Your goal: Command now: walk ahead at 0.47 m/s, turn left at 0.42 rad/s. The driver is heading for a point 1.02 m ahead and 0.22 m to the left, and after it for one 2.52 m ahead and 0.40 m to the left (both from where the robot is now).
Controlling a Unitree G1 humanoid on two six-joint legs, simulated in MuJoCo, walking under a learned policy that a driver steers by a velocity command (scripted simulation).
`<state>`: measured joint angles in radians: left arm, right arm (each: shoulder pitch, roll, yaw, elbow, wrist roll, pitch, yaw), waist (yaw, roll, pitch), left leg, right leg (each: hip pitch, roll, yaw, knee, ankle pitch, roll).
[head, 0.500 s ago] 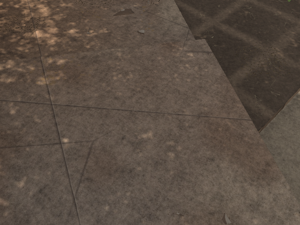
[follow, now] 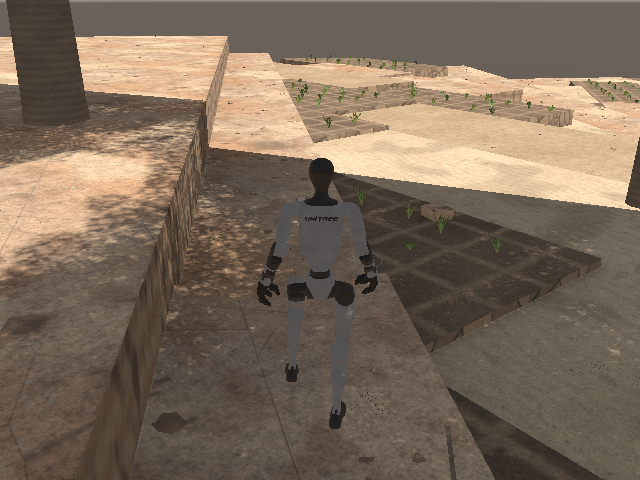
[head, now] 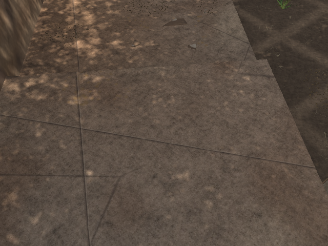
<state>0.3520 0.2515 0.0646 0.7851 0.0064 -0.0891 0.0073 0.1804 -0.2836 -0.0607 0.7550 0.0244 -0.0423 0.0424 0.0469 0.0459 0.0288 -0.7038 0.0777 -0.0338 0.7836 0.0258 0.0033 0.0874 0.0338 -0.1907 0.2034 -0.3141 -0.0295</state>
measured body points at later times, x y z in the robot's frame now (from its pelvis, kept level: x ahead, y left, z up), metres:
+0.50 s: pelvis +0.28 +0.04 +0.01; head +0.31 +0.07 +0.45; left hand +0.43 +0.34 -0.07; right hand +0.43 -0.22 -0.09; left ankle +0.22 +0.11 -0.74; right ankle +0.50 -0.10 -0.68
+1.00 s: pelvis +0.54 +0.09 +0.01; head +0.57 +0.10 +0.46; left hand +0.41 +0.34 -0.11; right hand +0.85 -0.01 -0.07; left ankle +0.60 +0.29 -0.70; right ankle +0.54 -0.04 -0.74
